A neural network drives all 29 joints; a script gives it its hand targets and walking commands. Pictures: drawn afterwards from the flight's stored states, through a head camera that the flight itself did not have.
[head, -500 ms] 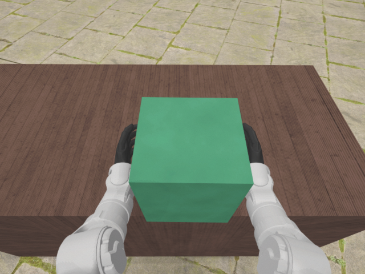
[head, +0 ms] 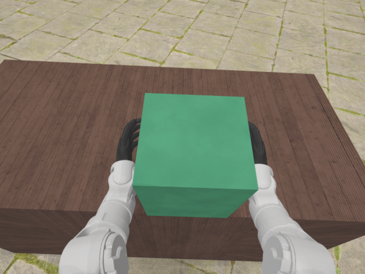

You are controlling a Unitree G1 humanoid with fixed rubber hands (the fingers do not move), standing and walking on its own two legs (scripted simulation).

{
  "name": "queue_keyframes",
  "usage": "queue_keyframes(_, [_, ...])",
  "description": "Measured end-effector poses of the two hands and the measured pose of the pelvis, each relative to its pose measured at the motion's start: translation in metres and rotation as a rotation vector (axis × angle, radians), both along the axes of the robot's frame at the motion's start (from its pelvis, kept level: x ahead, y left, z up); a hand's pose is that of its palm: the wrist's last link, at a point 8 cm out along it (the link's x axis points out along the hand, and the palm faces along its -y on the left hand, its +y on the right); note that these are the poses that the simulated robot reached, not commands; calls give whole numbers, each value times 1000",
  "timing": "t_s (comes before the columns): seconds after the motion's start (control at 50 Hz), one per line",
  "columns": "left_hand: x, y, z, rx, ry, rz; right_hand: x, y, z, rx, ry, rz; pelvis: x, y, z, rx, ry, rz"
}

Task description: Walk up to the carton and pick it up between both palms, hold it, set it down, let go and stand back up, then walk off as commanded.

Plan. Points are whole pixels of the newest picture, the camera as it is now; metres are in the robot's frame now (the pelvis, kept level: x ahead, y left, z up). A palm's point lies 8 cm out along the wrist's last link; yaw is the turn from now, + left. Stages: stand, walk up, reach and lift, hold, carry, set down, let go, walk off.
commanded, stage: reach and lift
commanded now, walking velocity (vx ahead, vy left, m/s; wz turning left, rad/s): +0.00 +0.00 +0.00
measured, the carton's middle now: (190, 162) +0.36 -0.01 +0.02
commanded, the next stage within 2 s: none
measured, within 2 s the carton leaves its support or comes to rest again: neither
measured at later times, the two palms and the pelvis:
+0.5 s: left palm (126, 145) +0.38 +0.14 +0.06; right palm (259, 153) +0.36 -0.16 +0.06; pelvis -0.01 +0.00 +0.00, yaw +0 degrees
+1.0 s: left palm (109, 125) +0.37 +0.16 +0.14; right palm (263, 139) +0.35 -0.14 +0.13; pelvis +0.00 +0.02 +0.00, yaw +1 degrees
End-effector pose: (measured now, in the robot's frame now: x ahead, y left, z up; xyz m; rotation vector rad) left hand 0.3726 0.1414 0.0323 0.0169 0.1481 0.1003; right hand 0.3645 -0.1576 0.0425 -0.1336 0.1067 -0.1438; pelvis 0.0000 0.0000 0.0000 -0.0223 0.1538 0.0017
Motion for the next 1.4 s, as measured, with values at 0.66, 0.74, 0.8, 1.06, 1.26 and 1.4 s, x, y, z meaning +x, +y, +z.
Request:
queue_keyframes(0.66, [15,8,64,65,-23,0,15,8,48,23,-22,4,5,2,4,4,-118,4])
queue_keyframes(0.74, [10,10,58,41,14,-6,9,10,49,19,11,-1,10,2,4,3,-167,22])
queue_keyframes(0.8, [7,10,61,26,8,-17,3,10,53,30,5,-15,12,4,4,2,-179,31])
queue_keyframes(1.06, [-12,17,121,81,-28,-27,-19,17,92,91,-32,-31,-4,23,3,-3,-242,8])
queue_keyframes(1.26, [-22,17,113,24,65,-22,-28,17,90,78,57,-25,-25,15,2,7,-267,7])
queue_keyframes(1.4, [-21,11,130,59,33,-14,-24,11,107,84,24,-14,-26,7,2,5,-244,14])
